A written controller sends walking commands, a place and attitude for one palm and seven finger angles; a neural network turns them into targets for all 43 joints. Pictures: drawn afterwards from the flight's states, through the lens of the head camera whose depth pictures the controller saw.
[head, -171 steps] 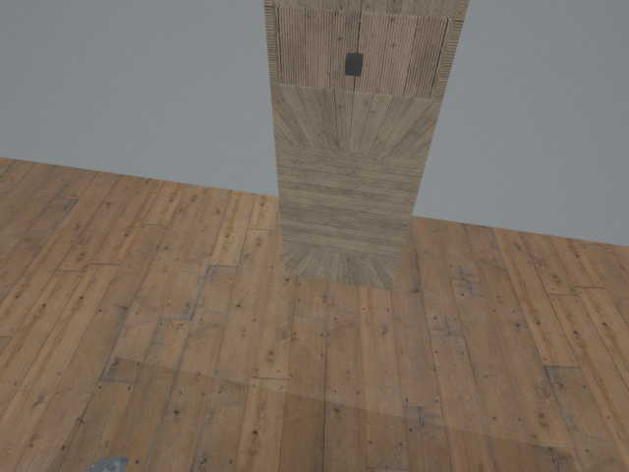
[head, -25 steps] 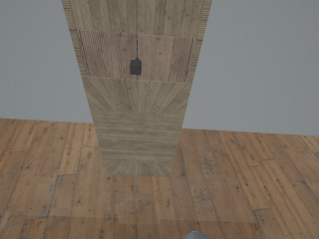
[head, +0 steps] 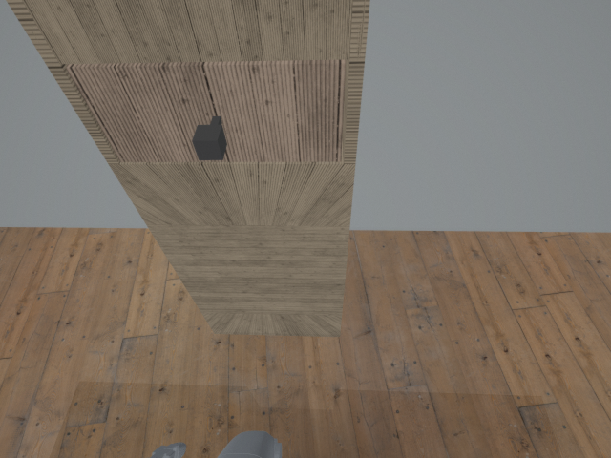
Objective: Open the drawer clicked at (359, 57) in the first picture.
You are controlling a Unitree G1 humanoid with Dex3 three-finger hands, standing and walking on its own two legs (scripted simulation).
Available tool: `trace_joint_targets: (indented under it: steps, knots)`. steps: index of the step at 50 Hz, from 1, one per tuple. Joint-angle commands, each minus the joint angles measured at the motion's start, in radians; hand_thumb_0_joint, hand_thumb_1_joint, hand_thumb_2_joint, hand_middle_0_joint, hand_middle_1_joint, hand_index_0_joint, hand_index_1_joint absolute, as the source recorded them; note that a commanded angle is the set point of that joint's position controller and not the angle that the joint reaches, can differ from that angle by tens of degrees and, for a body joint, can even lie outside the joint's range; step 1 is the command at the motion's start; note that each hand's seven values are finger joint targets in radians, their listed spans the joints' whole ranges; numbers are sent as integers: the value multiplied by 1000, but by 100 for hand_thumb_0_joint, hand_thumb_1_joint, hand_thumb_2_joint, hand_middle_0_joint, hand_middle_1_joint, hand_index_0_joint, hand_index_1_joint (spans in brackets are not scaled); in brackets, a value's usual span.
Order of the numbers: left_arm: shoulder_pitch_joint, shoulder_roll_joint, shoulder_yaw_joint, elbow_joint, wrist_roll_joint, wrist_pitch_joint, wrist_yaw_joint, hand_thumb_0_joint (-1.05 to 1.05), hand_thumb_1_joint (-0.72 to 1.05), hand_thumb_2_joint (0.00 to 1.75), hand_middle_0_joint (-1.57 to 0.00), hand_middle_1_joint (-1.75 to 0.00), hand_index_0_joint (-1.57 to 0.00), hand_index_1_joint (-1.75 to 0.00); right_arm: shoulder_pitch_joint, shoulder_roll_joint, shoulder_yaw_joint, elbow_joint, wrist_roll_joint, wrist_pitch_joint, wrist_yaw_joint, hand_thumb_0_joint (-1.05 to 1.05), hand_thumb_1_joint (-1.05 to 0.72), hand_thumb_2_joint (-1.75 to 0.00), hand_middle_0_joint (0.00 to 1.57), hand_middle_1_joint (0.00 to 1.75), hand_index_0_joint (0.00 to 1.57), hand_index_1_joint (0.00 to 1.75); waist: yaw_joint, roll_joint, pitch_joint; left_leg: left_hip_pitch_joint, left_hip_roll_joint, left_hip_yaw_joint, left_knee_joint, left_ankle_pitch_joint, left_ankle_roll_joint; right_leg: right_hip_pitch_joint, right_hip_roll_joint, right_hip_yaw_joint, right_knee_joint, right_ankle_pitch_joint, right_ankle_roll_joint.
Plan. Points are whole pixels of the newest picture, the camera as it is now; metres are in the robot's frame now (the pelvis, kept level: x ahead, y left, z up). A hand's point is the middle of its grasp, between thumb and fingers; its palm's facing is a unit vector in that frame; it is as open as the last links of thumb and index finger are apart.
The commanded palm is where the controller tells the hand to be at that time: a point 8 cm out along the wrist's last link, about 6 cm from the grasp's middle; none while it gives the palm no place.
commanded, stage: come to a stop and stand still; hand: left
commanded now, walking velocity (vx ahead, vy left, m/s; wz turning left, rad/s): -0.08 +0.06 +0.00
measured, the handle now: (212, 134) +0.53 +0.16 +0.12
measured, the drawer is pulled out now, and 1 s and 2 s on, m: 0.00 0.00 0.00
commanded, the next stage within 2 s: look again from close up in 0.70 s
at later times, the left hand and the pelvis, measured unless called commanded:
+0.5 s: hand out of the picture -0.06 +0.28 -0.18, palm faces +0.06 -0.98 -0.20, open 7.4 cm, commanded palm none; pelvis -0.04 +0.09 +0.01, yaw -1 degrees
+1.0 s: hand out of the picture -0.07 +0.24 -0.18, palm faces -0.03 -0.98 -0.20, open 7.3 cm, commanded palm none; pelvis -0.08 +0.07 +0.00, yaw -1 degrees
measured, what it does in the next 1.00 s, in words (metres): walks backwards: left foot, then right foot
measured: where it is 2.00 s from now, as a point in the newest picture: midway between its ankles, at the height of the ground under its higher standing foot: outside the picture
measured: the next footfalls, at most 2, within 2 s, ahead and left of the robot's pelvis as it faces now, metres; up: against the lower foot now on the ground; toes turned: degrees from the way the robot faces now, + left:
left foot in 0.22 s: +0.00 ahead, +0.16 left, +0.00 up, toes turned +3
right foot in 0.62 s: -0.06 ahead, -0.03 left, +0.00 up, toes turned -3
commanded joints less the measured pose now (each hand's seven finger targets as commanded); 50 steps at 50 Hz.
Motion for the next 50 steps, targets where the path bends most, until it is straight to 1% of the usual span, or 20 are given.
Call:
trace_joint_targets:
  steps: [1,6,9,10,11,12,13,14,18,25,28,31,33,35,39,40,41,43,45,50]
  knots:
    - [75,199,50,-53,7,11,14,0,90,90,-20,-30,-20,-30,93,-37,-12,-51,-6,10,19,0,-90,-90,20,30,20,30,9,-193,-150,26,19,-35,-4,56,-11,89,-289,186,-165,537,-137]
    - [87,227,55,-69,22,25,-3,0,90,90,-20,-30,-20,-30,26,-42,-3,-96,2,-23,25,0,-90,-90,20,30,20,30,33,-264,-145,135,7,20,-293,22,9,77,-255,216,-175,263,-124]
    - [85,239,54,-65,14,36,-12,0,90,90,-20,-30,-20,-30,79,-53,4,-88,4,-42,23,0,-90,-90,20,30,20,30,2,-238,-154,307,-9,60,-575,157,18,13,-215,208,-121,98,-69]
    - [90,214,49,-70,6,42,-15,0,90,90,-20,-30,-20,-30,113,-79,3,-80,5,-52,23,0,-90,-90,20,30,20,30,-16,-149,-169,389,11,35,-701,227,22,-32,-170,179,-43,28,-27]
    - [120,158,36,-79,-4,50,-19,0,90,90,-20,-30,-20,-30,107,-154,-7,-89,-2,-62,21,0,-90,-90,20,30,20,30,-10,112,-142,395,174,-166,-812,258,62,-142,-66,104,100,-166,29]
    - [108,120,25,-90,-7,58,-19,0,90,90,-20,-30,-20,-30,45,-223,-17,-127,-10,-56,16,0,-90,-90,20,30,20,30,-7,313,-65,218,331,-338,-921,314,134,-172,29,81,268,-362,71]
    - [97,140,32,-84,-4,62,-18,0,90,90,-20,-30,-20,-30,-35,-211,-5,-151,-16,-49,13,0,-90,-90,20,30,20,30,9,212,-31,74,346,-316,-943,215,198,-96,6,170,366,-336,58]
    - [117,141,34,-67,3,71,-17,0,90,90,-20,-30,-20,-30,-77,-177,3,-150,-16,-57,0,0,-90,-90,20,30,20,30,33,253,-4,41,288,-266,-971,210,177,-91,10,206,422,-294,58]
    - [212,148,33,7,4,58,-26,0,90,90,-20,-30,-20,-30,-64,-125,26,-125,-2,-67,-12,0,-90,-90,20,30,20,30,51,125,-47,240,170,-116,-894,327,156,-149,41,201,531,-161,71]
    - [170,102,-4,25,-5,43,-19,0,90,90,-20,-30,-20,-30,85,-107,23,-39,2,-78,-22,0,-90,-90,20,30,20,30,-12,80,-112,470,229,-187,-856,602,222,-44,12,159,162,-272,82]
    - [232,86,-10,68,-9,38,-13,0,90,90,-20,-30,-20,-30,91,-111,24,-9,5,-79,-18,0,-90,-90,20,30,20,30,12,57,-124,439,208,-179,-836,599,200,75,20,143,-22,-164,68]
    - [271,109,-17,110,-9,14,-4,0,90,90,-20,-30,-20,-30,90,-60,36,13,21,-87,-12,0,-90,-90,20,30,20,30,15,-47,-115,322,121,-100,-785,470,105,231,-56,224,-206,102,33]
    - [250,115,-27,112,-14,8,-2,0,90,90,-20,-30,-20,-30,96,-45,46,28,19,-88,-4,0,-90,-90,20,30,20,30,4,-41,-74,334,82,-83,-821,387,78,171,-91,230,-185,108,7]
    - [238,93,-30,118,-13,0,-1,0,90,90,-20,-30,-20,-30,111,-51,48,53,11,-84,-5,0,-90,-90,20,30,20,30,2,-161,-61,356,88,-62,-796,441,86,154,-64,224,-182,147,12]
    - [231,85,-34,116,-15,7,2,0,90,90,-20,-30,-20,-30,138,-44,54,88,11,-79,-2,0,-90,-90,20,30,20,30,3,-106,11,336,86,-63,-835,314,84,103,-50,221,-216,-19,17]
    - [263,105,-46,96,10,-26,30,0,90,90,-20,-30,-20,-30,83,-103,62,-8,8,-93,18,0,-90,-90,20,30,20,30,24,-182,121,192,91,-61,-669,358,70,36,-49,215,-191,81,23]
    - [235,129,-41,45,-3,-28,20,0,90,90,-20,-30,-20,-30,111,-66,59,-30,0,-81,27,0,-90,-90,20,30,20,30,-5,-129,98,206,62,-55,-684,136,71,-40,-72,254,-233,-271,-11]
    - [213,137,-40,23,-4,-21,7,0,90,90,-20,-30,-20,-30,163,-58,55,-9,-12,-67,31,0,-90,-90,20,30,20,30,-30,-22,118,150,47,-50,-668,28,80,-104,-42,261,-215,-458,-36]
    - [230,138,-34,13,-7,-22,2,0,90,90,-20,-30,-20,-30,175,-42,58,-23,-14,-67,26,0,-90,-90,20,30,20,30,-22,77,41,153,48,-58,-691,22,92,-44,-29,251,-158,-397,-45]
    - [229,110,-44,10,-8,-21,-4,0,90,90,-20,-30,-20,-30,167,-48,62,-36,-7,-82,20,0,-90,-90,20,30,20,30,-5,-48,-17,161,64,-77,-718,69,107,2,-12,245,-124,-310,-33]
